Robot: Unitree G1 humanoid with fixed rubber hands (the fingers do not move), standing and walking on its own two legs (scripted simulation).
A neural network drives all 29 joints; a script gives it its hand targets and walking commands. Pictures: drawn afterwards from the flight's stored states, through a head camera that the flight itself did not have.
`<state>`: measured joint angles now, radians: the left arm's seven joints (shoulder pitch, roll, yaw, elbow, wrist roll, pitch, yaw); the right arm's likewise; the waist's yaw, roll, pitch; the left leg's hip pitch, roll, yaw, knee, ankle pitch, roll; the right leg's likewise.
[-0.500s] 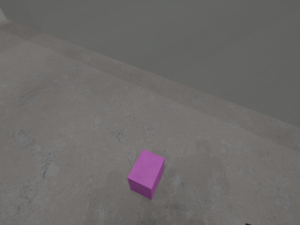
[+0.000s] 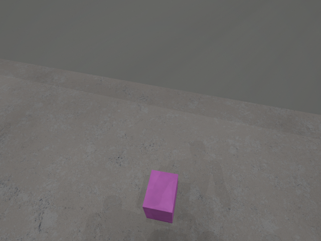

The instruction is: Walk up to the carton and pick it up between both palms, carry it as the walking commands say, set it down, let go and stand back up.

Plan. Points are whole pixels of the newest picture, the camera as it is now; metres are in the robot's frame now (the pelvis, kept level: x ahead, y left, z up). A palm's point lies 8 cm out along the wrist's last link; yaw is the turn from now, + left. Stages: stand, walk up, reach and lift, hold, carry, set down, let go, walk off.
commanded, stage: walk up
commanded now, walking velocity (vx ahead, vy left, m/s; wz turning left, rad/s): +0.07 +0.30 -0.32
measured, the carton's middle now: (162, 196) +0.46 +0.06 -0.64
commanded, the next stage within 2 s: none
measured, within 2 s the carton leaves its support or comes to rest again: neither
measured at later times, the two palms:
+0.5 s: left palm out of the picture +0.15 +0.38 -0.12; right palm out of the picture +0.10 -0.12 -0.09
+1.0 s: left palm out of the picture +0.15 +0.37 -0.11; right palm out of the picture +0.05 -0.13 -0.11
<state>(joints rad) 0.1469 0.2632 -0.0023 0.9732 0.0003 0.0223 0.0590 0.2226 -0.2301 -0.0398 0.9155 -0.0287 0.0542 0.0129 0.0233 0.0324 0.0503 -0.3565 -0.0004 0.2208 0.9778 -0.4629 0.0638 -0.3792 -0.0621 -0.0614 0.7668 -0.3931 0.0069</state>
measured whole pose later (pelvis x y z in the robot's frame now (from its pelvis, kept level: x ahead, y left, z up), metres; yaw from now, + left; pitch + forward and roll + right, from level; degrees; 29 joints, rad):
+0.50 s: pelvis +0.03 +0.14 +0.02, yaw -8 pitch +0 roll -3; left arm 0.15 0.26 0.00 0.92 0.00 0.05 0.01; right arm 0.18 -0.20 -0.01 0.84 -0.03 0.01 -0.01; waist 0.02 -0.02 0.05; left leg -0.29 0.07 0.17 0.64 -0.34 0.05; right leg -0.39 0.00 0.04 1.11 -0.45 0.10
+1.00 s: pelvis +0.02 +0.14 +0.02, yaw -13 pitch -1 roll +0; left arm 0.18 0.25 0.00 0.92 0.00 0.04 0.00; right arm 0.19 -0.24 -0.04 0.90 -0.03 0.03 -0.01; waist 0.02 0.01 0.05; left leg -0.28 0.06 0.23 0.61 -0.32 0.06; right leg -0.34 0.01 0.01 0.72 -0.35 -0.01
